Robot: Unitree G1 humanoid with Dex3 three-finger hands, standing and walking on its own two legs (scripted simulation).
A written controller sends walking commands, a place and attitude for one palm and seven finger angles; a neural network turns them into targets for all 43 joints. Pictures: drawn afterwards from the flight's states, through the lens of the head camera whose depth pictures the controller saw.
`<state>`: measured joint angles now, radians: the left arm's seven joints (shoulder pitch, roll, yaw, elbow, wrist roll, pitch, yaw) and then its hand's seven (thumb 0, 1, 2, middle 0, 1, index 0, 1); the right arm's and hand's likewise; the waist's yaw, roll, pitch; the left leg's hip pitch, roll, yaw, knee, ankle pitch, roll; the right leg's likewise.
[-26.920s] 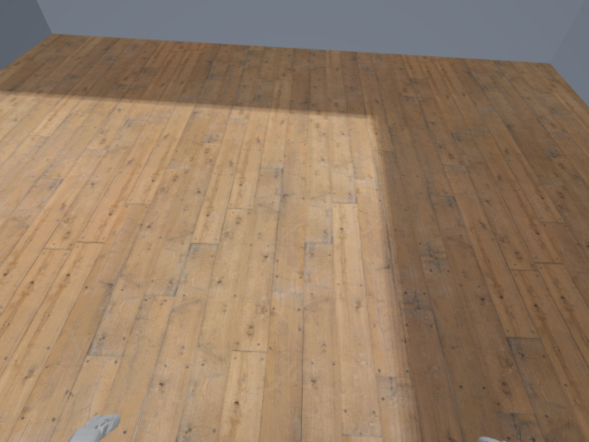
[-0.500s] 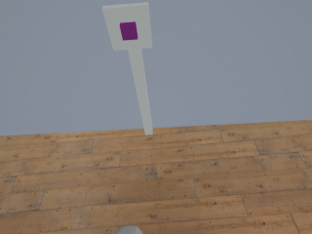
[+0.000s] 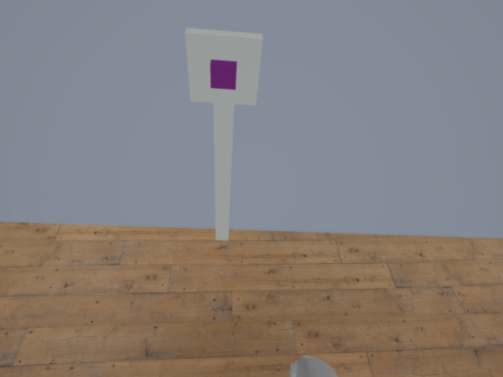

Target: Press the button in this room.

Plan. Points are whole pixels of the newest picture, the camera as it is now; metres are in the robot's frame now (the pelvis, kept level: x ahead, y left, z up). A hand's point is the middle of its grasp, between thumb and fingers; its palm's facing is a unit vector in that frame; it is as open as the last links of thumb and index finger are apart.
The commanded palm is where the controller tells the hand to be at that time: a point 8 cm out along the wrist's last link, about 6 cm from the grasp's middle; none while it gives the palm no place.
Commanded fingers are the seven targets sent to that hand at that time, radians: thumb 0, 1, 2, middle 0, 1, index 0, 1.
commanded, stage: take the last steps up to it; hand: left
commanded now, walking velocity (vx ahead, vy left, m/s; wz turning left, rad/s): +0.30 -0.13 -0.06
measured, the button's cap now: (223, 74) +0.78 +0.12 +0.08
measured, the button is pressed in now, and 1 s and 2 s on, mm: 0 0 0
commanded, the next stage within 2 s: come to a stop and stand still in 0.62 s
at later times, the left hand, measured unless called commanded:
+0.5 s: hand (207, 339) +0.23 +0.09 -0.18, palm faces +0.03 -0.98 -0.22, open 7.2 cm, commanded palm none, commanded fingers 0.00 0.90 0.90 -0.20 -0.30 -0.20 -0.30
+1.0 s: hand (207, 304) +0.30 +0.10 -0.19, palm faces +0.06 -0.98 -0.20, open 7.4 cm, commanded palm none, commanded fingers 0.00 0.90 0.90 -0.20 -0.30 -0.20 -0.30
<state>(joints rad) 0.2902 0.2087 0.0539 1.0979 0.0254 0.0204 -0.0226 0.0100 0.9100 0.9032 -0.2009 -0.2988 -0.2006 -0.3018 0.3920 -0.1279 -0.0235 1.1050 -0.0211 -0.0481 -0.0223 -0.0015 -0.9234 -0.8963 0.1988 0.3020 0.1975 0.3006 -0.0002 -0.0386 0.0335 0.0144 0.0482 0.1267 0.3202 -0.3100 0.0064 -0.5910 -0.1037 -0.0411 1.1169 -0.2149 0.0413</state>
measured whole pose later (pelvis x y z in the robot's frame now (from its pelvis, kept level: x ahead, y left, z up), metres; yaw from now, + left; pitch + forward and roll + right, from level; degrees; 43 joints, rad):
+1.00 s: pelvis +0.29 -0.08 +0.00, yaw +1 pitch -2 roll -1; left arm 0.23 0.18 0.05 1.09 0.02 0.04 0.04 0.01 0.91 0.90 -0.20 -0.30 -0.20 -0.30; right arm 0.13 -0.15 -0.05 1.05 -0.02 -0.01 -0.04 -0.03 -0.96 -0.90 0.20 0.30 0.20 0.30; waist 0.01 -0.03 0.09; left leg -0.22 0.06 0.15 0.46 -0.21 0.04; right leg -0.42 -0.07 -0.02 0.93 -0.42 0.05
